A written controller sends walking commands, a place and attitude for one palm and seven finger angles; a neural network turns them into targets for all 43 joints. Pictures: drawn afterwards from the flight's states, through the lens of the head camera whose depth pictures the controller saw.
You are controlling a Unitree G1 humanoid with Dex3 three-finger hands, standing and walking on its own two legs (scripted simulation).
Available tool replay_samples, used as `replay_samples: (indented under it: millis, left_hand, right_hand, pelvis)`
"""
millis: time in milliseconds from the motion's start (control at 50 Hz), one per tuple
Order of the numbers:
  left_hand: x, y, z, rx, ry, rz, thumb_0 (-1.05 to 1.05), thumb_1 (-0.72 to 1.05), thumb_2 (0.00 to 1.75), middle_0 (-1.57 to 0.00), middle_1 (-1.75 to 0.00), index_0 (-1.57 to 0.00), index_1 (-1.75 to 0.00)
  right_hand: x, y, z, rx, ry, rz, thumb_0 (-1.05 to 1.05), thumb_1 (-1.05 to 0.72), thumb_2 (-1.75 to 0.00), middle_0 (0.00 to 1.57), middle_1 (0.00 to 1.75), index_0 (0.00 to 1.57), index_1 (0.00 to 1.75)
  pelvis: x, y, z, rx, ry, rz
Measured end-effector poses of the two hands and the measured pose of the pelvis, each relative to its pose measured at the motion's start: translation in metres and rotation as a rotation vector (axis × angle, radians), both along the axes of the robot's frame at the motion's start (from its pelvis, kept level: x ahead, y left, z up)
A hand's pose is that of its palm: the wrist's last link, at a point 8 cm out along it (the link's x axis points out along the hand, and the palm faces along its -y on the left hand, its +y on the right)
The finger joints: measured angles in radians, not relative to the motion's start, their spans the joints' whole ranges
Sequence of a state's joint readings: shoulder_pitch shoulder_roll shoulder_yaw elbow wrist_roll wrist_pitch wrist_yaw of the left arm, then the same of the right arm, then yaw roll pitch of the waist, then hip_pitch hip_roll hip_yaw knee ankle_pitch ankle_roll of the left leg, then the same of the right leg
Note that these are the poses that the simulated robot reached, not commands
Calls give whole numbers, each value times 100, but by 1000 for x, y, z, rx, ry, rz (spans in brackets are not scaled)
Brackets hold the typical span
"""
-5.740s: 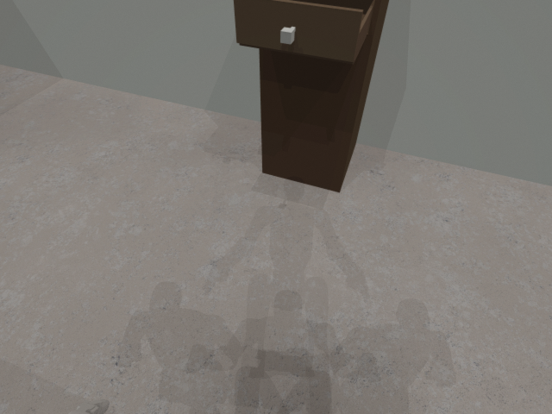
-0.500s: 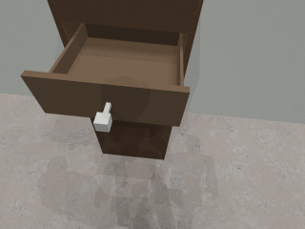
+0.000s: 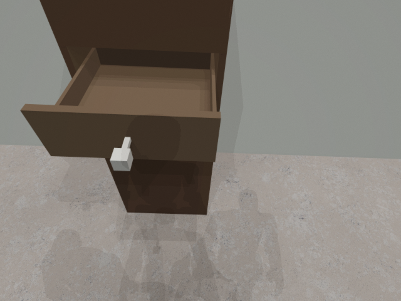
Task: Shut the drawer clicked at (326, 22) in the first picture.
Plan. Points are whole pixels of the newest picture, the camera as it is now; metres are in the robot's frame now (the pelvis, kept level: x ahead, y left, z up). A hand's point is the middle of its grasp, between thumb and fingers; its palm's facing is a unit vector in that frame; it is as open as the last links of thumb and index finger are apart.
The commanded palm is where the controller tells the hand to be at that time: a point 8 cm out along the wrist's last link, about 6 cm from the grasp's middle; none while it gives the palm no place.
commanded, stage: come to a stop and stand still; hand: left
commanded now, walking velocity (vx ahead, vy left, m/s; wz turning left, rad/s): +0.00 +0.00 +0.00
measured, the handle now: (124, 152) +0.38 +0.18 +0.09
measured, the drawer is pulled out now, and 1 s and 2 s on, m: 0.25 0.25 0.25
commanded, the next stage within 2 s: look again from close up in 0.90 s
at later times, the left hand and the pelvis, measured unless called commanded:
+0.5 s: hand out of the picture -0.01 +0.09 -0.18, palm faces +0.08 -0.99 -0.13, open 7.4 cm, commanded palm none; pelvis +0.01 -0.05 +0.00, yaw +1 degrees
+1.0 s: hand out of the picture +0.02 +0.13 -0.18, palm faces +0.07 -0.98 -0.19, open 7.4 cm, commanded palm none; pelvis +0.04 -0.04 +0.00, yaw +1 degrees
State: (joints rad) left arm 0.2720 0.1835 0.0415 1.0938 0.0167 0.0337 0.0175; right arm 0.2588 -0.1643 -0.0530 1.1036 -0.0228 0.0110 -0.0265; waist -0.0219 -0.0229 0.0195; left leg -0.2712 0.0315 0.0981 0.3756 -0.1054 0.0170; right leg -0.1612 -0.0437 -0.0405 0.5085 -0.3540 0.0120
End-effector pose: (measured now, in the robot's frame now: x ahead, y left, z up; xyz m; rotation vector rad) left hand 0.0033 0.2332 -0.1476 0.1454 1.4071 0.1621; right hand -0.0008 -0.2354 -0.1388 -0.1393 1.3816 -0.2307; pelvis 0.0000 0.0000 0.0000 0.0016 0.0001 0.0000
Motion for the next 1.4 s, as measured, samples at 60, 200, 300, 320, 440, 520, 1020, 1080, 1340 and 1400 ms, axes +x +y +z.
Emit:
replay_samples:
  millis: [60, 200, 300, 320, 440, 520, 1020, 1080, 1340, 1400]
  left_hand:
    - [-4, -20, 2, 10, -18, -2, 0, 91, 90, -20, -30, -19, -30]
    - [-14, -57, 0, -17, -12, 10, 1, 91, 90, -20, -30, -20, -30]
    - [-20, -75, -5, -46, 10, 27, 1, 91, 90, -20, -30, -20, -30]
    - [-20, -78, -6, -52, 15, 31, 1, 91, 90, -20, -30, -20, -30]
    - [-24, -89, -7, -72, 43, 52, 0, 91, 90, -20, -30, -20, -30]
    - [-24, -89, -7, -71, 58, 61, 0, 91, 90, -20, -30, -20, -30]
    - [12, -55, -1, 0, 11, 42, 0, 90, 90, -20, -30, -20, -30]
    - [14, -50, -2, 5, -11, 7, 0, 90, 90, -20, -30, -20, -30]
    - [42, -2, -5, 33, -108, -26, 0, 90, 90, -20, -30, -20, -30]
    - [41, 5, -4, 38, -101, -35, 0, 90, 90, -20, -30, -20, -30]
  right_hand:
    - [-26, -10, -12, 35, 57, -19, 1, -91, -90, 20, 29, 20, 30]
    - [-58, -11, -18, 86, 126, -23, 1, -91, -90, 20, 29, 20, 30]
    - [-63, -7, -17, 106, 157, -28, 1, -91, -90, 20, 29, 20, 30]
    - [-62, -6, -17, 107, 160, -28, 1, -91, -90, 20, 29, 20, 30]
    - [-45, -5, -16, 107, 151, -15, 1, -91, -90, 20, 29, 20, 30]
    - [-25, -7, -16, 98, 123, -1, 1, -91, -90, 20, 29, 20, 30]
    - [56, -26, -12, 30, -5, 71, 1, -93, -90, 20, 29, 20, 30]
    - [61, -24, -13, 29, -43, 70, 1, -93, -90, 20, 29, 20, 30]
    - [58, 3, -14, 21, -94, 91, 1, -93, -90, 20, 29, 20, 30]
    - [55, 7, -12, 23, -89, 92, 1, -93, -90, 20, 29, 20, 30]
  pelvis:
    - [-5, -13, -3, 9, -14, 6]
    - [-2, -35, -4, -11, -33, 11]
    - [1, -44, -5, -11, -37, 14]
    - [2, -45, -5, -11, -36, 14]
    - [9, -48, -5, -8, -28, 17]
    - [15, -47, -4, -5, -22, 15]
    - [38, -37, -3, 4, -20, 13]
    - [35, -30, -7, -19, -5, 1]
    - [28, -2, -14, -10, -17, 2]
    - [27, 1, -12, -6, -12, -2]
